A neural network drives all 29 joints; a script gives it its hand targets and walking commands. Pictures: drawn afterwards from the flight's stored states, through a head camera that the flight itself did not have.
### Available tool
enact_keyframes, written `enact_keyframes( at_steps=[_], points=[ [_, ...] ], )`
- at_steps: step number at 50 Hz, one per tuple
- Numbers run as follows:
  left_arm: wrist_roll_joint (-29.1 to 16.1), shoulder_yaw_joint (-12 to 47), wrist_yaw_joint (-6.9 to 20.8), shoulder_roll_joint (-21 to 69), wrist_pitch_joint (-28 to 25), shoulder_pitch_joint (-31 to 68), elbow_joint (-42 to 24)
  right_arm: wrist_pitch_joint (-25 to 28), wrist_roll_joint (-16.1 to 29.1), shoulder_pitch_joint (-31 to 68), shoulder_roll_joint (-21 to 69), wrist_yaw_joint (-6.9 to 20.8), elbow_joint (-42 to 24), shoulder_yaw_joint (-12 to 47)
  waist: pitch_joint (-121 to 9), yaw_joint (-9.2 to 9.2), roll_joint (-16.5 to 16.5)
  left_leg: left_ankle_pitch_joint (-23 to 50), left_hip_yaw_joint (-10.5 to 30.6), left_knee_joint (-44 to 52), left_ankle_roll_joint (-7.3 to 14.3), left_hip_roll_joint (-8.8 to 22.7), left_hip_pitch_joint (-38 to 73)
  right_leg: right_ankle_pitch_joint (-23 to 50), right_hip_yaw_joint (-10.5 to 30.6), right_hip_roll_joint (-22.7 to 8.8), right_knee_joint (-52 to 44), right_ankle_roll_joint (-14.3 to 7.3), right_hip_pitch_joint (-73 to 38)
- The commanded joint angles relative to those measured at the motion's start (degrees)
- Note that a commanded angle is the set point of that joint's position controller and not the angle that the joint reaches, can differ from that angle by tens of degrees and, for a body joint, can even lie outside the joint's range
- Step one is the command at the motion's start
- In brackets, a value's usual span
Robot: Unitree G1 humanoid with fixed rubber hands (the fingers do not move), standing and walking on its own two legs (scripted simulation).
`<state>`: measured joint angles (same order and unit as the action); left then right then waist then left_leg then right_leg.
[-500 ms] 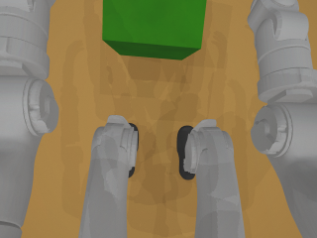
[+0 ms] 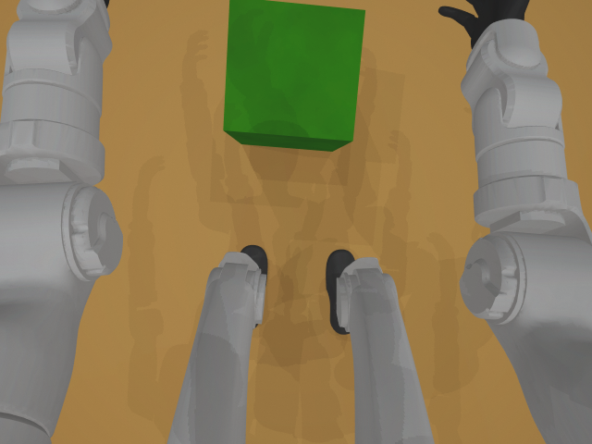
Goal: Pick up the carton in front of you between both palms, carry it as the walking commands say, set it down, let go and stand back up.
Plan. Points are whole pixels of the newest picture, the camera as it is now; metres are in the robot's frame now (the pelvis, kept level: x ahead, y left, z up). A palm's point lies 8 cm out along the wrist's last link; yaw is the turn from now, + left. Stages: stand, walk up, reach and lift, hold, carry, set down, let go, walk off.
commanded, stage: set down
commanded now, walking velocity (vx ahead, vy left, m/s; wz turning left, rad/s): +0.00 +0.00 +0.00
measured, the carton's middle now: (291, 90) +0.56 +0.03 -0.44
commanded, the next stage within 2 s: let go in 0.16 s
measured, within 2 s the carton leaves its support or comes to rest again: neither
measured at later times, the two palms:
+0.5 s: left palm out of the picture +0.48 +0.24 +0.01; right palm out of the picture +0.48 -0.19 +0.00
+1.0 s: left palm out of the picture +0.30 +0.23 +0.11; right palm out of the picture +0.30 -0.23 +0.12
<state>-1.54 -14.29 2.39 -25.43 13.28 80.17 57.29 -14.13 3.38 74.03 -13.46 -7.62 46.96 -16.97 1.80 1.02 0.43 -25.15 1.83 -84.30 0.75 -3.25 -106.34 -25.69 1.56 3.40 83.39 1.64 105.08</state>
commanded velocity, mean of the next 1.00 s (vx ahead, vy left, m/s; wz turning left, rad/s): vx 0.00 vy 0.00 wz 0.00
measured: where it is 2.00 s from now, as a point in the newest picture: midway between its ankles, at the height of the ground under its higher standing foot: (295, 303)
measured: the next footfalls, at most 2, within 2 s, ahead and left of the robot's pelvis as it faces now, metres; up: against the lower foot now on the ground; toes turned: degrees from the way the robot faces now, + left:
none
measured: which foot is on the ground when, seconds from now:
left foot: down 0.00-1.00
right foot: down 0.00-1.00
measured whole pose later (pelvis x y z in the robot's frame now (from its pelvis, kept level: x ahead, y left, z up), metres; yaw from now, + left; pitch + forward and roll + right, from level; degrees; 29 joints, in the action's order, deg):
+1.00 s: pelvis +0.09 -0.01 +0.20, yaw +1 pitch +13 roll +0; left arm 0.7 -6.2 3.2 -11.6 -0.3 -1.0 30.7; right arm -0.3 0.0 -3.2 -10.5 2.5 28.4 -4.4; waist 0.3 0.8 0.5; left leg -14.7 3.0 -31.1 0.4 -2.1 -29.3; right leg -15.3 3.2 2.3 31.2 -0.5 28.9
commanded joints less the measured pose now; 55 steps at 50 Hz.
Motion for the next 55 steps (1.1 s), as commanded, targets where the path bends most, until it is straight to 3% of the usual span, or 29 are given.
enact_keyframes(
  at_steps=[1,12,17,22,33,41,50,55],
  points=[
    [1.10,-1.87,0.58,-7.19,-1.79,14.71,-5.55,1.54,-1.25,13.08,-5.42,0.43,-6.50,-1.04,-64.66,-0.50,-3.40,26.85,-1.79,10.26,-1.69,-0.83,44.79,19.73,-4.68,1.88,-9.64,1.37,-30.19],
    [7.06,-5.52,1.67,-3.85,-3.43,6.82,-5.68,2.85,-6.39,4.70,-2.80,2.32,-6.68,-3.20,-62.24,-0.74,-3.67,31.10,-1.32,23.13,-2.02,-0.15,56.11,23.07,-3.99,1.40,-23.18,1.78,-39.40],
    [9.84,-5.29,0.48,-0.89,-3.19,-6.28,-12.90,3.20,-9.44,-7.35,-2.98,4.06,-11.21,-1.08,-66.20,-1.20,-3.29,38.35,-0.81,27.85,-1.89,-0.16,66.84,27.71,-3.80,1.46,-28.02,1.34,-46.54],
    [7.87,-2.78,-0.03,2.15,-5.37,-19.62,-21.55,5.57,-8.98,-19.70,-2.67,5.75,-16.63,2.14,-62.83,-1.00,-2.37,41.85,0.10,32.58,-1.57,0.28,71.63,31.71,-2.36,0.67,-32.71,0.72,-53.10],
    [4.42,0.63,1.13,6.50,-10.97,-47.80,-23.51,11.17,-6.18,-46.43,-0.57,8.63,-16.86,5.64,-46.88,-0.87,-1.94,36.13,1.05,41.63,-1.15,1.25,75.03,32.01,-0.21,-0.90,-41.38,0.29,-65.24],
    [2.87,3.88,0.93,7.60,-13.92,-65.62,-27.69,13.99,-4.52,-63.04,-0.98,9.56,-20.57,8.91,-34.05,-0.69,-0.41,28.37,0.39,48.90,-0.89,1.49,80.36,28.80,0.73,-1.87,-48.07,0.08,-78.07],
    [1.99,7.62,0.60,8.47,-14.63,-83.49,-33.23,14.97,-3.03,-79.28,-2.18,10.33,-24.99,11.95,-18.47,-0.57,-0.06,25.46,-0.34,57.40,-1.20,1.37,92.57,27.06,0.06,-1.78,-56.70,0.01,-91.56],
    [1.78,9.32,0.74,8.52,-13.04,-89.07,-35.83,13.65,-2.87,-83.59,-3.07,11.03,-26.42,13.01,-9.42,-0.99,-1.02,23.92,-0.43,61.37,-1.57,1.36,97.69,24.67,0.07,-1.52,-60.77,-0.44,-95.18]
  ],
)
